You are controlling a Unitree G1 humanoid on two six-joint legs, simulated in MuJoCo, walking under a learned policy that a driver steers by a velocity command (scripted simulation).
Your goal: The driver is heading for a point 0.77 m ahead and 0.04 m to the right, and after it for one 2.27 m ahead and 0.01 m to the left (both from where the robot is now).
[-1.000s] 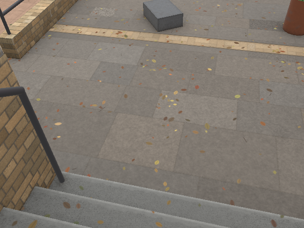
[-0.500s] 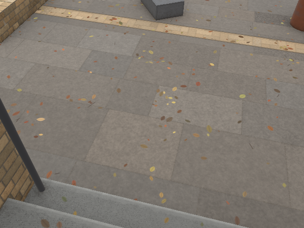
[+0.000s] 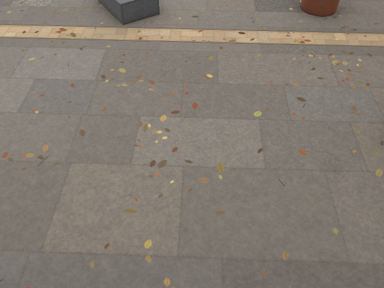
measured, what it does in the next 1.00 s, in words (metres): goes down: left foot 0.18 m lower, then right foot 0.18 m lower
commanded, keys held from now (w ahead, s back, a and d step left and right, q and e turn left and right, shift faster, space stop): w+e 0.20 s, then w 0.80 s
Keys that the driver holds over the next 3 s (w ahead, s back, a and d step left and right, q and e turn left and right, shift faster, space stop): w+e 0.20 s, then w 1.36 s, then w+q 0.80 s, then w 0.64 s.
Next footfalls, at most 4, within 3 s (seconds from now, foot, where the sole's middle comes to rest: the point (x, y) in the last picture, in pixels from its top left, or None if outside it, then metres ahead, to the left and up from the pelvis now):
0.14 left None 0.21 0.13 -0.92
0.72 right None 0.49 -0.15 -1.10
1.16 left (201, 262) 0.87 0.04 -1.28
1.58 right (255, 236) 1.04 -0.25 -1.28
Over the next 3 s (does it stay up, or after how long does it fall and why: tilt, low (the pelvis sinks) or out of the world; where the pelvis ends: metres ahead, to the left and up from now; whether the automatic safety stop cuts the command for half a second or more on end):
stays up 1.67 -0.10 -0.49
